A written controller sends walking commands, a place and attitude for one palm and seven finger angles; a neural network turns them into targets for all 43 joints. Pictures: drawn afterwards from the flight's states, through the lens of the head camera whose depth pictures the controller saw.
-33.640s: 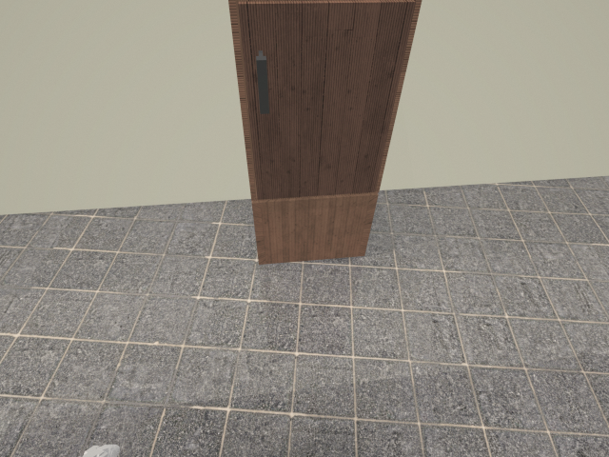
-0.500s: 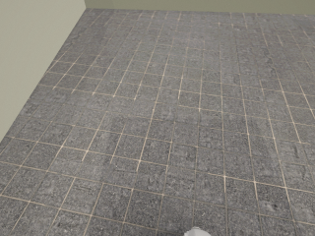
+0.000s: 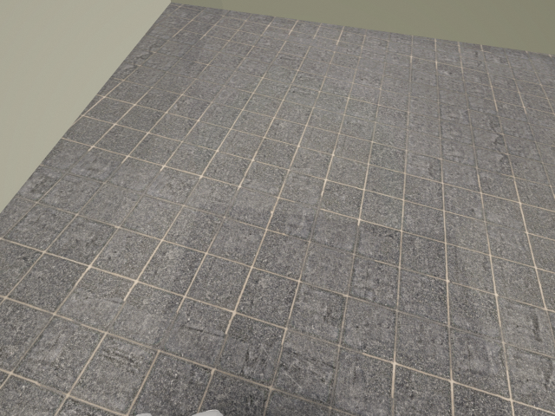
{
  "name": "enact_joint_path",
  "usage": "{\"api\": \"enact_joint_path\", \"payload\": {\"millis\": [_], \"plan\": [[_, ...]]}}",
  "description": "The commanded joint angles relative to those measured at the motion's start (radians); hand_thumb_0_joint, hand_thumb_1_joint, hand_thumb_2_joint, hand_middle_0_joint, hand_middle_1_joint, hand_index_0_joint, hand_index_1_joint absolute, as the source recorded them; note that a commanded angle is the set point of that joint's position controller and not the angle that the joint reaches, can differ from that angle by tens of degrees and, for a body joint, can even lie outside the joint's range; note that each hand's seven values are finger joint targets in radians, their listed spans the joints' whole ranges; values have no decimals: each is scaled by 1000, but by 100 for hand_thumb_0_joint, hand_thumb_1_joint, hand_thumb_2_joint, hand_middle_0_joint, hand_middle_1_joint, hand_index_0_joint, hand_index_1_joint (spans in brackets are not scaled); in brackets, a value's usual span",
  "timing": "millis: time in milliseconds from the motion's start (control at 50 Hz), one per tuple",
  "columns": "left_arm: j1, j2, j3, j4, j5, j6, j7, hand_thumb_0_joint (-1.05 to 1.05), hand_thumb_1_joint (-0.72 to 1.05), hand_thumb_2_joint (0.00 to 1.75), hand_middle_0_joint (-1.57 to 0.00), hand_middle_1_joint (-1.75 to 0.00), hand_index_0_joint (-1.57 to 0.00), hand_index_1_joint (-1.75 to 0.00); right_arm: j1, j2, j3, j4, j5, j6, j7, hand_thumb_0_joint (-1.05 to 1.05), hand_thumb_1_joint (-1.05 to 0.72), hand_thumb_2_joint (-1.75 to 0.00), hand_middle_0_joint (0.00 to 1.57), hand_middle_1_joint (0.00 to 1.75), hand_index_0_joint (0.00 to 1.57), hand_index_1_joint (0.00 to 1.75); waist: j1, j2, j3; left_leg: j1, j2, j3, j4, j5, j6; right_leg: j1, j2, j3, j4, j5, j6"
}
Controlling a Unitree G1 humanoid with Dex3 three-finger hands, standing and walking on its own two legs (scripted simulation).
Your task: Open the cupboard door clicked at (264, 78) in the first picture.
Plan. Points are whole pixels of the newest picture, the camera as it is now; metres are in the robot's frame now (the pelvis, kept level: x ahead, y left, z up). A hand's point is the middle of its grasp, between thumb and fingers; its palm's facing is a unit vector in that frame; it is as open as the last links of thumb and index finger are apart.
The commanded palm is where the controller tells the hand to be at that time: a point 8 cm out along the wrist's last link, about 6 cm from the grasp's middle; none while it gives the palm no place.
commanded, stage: turn to face it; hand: left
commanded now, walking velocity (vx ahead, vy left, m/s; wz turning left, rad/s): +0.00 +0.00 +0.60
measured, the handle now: out of the picture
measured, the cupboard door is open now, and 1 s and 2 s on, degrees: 40 40 40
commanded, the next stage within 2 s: none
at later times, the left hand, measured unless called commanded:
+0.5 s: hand out of the picture +0.04 +0.15 -0.14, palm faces +0.31 -0.91 -0.28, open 7.4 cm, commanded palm none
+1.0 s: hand out of the picture +0.00 +0.14 -0.14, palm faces +0.59 -0.75 -0.30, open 7.4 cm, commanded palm none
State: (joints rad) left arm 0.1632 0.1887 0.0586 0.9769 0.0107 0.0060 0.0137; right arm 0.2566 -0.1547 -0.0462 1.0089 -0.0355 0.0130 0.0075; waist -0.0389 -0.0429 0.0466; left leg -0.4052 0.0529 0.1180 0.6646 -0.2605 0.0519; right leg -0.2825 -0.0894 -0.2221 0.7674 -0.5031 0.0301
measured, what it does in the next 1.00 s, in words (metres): steps to the right, turning left: right foot, then left foot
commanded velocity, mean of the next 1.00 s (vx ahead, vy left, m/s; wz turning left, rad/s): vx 0.00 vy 0.00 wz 0.60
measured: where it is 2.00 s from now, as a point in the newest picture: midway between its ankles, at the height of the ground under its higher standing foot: outside the picture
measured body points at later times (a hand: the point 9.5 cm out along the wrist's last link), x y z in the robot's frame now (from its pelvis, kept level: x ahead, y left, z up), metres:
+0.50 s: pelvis +0.04 -0.07 +0.02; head +0.08 -0.07 +0.47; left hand +0.03 +0.20 -0.11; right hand +0.20 -0.30 -0.13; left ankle +0.00 +0.06 -0.65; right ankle +0.05 -0.18 -0.72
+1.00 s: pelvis +0.05 -0.10 +0.00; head +0.09 -0.08 +0.45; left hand -0.03 +0.18 -0.12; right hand +0.28 -0.24 -0.14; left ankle +0.00 +0.05 -0.72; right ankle +0.14 -0.19 -0.72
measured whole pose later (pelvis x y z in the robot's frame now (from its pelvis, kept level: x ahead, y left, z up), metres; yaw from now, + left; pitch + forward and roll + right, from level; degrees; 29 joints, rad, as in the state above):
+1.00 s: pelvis +0.05 -0.10 +0.00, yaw +37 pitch +1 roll +0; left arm 0.18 0.25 0.07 0.85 0.02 0.02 0.00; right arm 0.16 -0.23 -0.07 0.89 -0.03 0.07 0.02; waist 0.00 0.01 0.08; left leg -0.39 -0.01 -0.10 0.65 -0.31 -0.03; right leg -0.33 -0.05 -0.04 0.62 -0.31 0.03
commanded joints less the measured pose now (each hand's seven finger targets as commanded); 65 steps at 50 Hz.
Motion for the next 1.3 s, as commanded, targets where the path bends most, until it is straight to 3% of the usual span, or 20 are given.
{"api": "enact_joint_path", "payload": {"millis": [0, 60, 260, 280, 320, 340, 420, 540, 620, 660, 680, 760, 920, 940, 960, 980, 1060, 1180, 1260, 1280], "plan": [[-54, 82, 27, -110, 11, 4, 9, 0, 90, 90, -20, -30, -20, -30, 132, -232, -46, -48, 2, -12, -38, 0, -90, -90, 20, 30, 20, 30, -21, 272, -130, 278, 318, -516, -319, 450, 148, -337, 2, 229, 431, -43, 35], [-18, 79, 27, -91, 6, 9, 1, 0, 90, 90, -20, -30, -20, -30, 43, -211, -39, -84, 8, -21, -39, 0, -90, -90, 20, 30, 20, 30, 19, 182, -137, 253, 221, -345, -298, 475, 105, -279, 8, 226, 358, 74, 45], [82, 106, 30, -112, 1, 11, 6, 0, 90, 90, -20, -30, -20, -30, -85, -263, -76, -156, 9, 16, -15, 0, -90, -90, 20, 30, 20, 30, 53, 209, -106, 43, 126, -401, -263, 157, 62, 80, 86, 164, -204, 188, 26], [126, 141, 38, -109, 4, 3, 11, 0, 90, 90, -20, -30, -20, -30, -106, -239, -74, -171, 16, 19, -11, 0, -90, -90, 20, 30, 20, 30, 79, 131, -104, -54, 77, -374, -198, 61, 22, 196, 39, 208, -352, 231, 12], [127, 290, 55, -132, 24, -5, 19, 0, 90, 90, -20, -30, -20, -30, -135, -168, -64, -217, 19, 16, 3, 0, -90, -90, 20, 30, 20, 30, 100, -286, -66, -243, -111, -123, 288, -350, -90, 175, -409, 619, -564, 216, -173], [95, 262, 52, -146, 19, -8, 24, 0, 90, 90, -20, -30, -20, -30, -140, -196, -72, -215, 15, 26, 6, 0, -90, -90, 20, 30, 20, 30, 83, -189, -57, -208, -63, -162, 451, -323, -82, 80, -410, 576, -539, 237, -208], [30, 179, 25, -154, 18, -20, 20, 0, 90, 90, -20, -30, -20, -30, -140, -149, -51, -175, 18, 37, 21, 0, -90, -90, 20, 30, 20, 30, 32, -181, -42, -181, -17, -103, 462, -194, -119, 137, -233, 249, -401, 697, -146], [142, 243, 43, -113, 23, -18, 18, 0, 90, 90, -20, -30, -20, -30, -231, -127, -28, -202, 28, 29, 28, 0, -90, -90, 20, 30, 20, 30, 89, -174, -72, -51, -46, -10, 101, -200, -108, 259, -262, 182, -313, 901, -136], [107, 253, 52, -123, 6, -14, 8, 0, 90, 90, -20, -30, -20, -30, -102, -186, -38, -176, 20, 16, 21, 0, -90, -90, 20, 30, 20, 30, 8, -103, -139, 237, -50, 0, -211, 61, -72, 142, -245, 85, -108, 819, -54], [58, 146, 22, -191, -2, -4, -1, 0, 90, 90, -20, -30, -20, -30, 29, -382, -87, -159, 12, 10, 9, 0, -90, -90, 20, 30, 20, 30, -69, 378, -200, 508, 385, -544, -267, 743, 173, -309, -36, 58, 298, -166, 67], [2, 175, 24, -221, 10, 11, 7, 0, 90, 90, -20, -30, -20, -30, 71, -389, -87, -143, 15, 16, 1, 0, -90, -90, 20, 30, 20, 30, -73, 189, -183, 457, 423, -523, -254, 666, 223, -346, -40, 176, 386, -170, 53], [23, 153, 33, -160, 8, 25, -2, 0, 90, 90, -20, -30, -20, -30, -125, -290, -61, -187, 10, 8, -19, 0, -90, -90, 20, 30, 20, 30, 21, 246, -91, 225, 195, -343, -297, 332, 103, -268, -15, 218, 354, 46, 56], [138, 142, 37, -148, 5, 13, -1, 0, 90, 90, -20, -30, -20, -30, -180, -286, -75, -214, 10, 27, -7, 0, -90, -90, 20, 30, 20, 30, 79, 199, -70, -43, 105, -401, -240, 20, 54, 129, 77, 156, -187, 200, 30], [181, 188, 47, -145, 12, 2, 4, 0, 90, 90, -20, -30, -20, -30, -190, -251, -73, -224, 17, 27, -3, 0, -90, -90, 20, 30, 20, 30, 107, 85, -77, -116, 29, -344, -130, -48, 6, 216, 7, 233, -351, 178, 11], [192, 278, 65, -154, 28, -9, 14, 0, 90, 90, -20, -30, -20, -30, -166, -175, -63, -242, 24, 26, 2, 0, -90, -90, 20, 30, 20, 30, 112, -200, -82, -267, -108, -186, 128, -245, -73, 275, -271, 557, -513, 99, -86], [152, 308, 56, -173, 21, -3, 14, 0, 90, 90, -20, -30, -20, -30, -188, -187, -63, -252, 16, 24, 9, 0, -90, -90, 20, 30, 20, 30, 114, -249, -63, -223, -100, -159, 383, -352, -80, 133, -406, 627, -556, 122, -175], [-7, 181, 26, -204, 17, -11, 19, 0, 90, 90, -20, -30, -20, -30, -128, -163, -60, -180, 16, 43, 25, 0, -90, -90, 20, 30, 20, 30, 15, -177, -22, -166, -18, -139, 557, -159, -106, 48, -231, 290, -466, 391, -133], [130, 237, 46, -144, 21, -17, 20, 0, 90, 90, -20, -30, -20, -30, -192, -118, -31, -184, 28, 29, 27, 0, -90, -90, 20, 30, 20, 30, 89, -148, -85, -63, -37, -29, 144, -222, -115, 255, -273, 196, -346, 783, -151], [102, 243, 57, -139, 10, -6, 11, 0, 90, 90, -20, -30, -20, -30, -91, -153, -37, -164, 26, 18, 22, 0, -90, -90, 20, 30, 20, 30, 32, -123, -112, 173, -46, -14, -174, -7, -87, 142, -260, 111, -204, 662, -70], [90, 213, 54, -153, 2, 2, 7, 0, 90, 90, -20, -30, -20, -30, -33, -216, -53, -151, 21, 11, 21, 0, -90, -90, 20, 30, 20, 30, -2, 29, -141, 328, 41, -125, -252, 158, -49, -3, -215, 56, -64, 490, -14]]}}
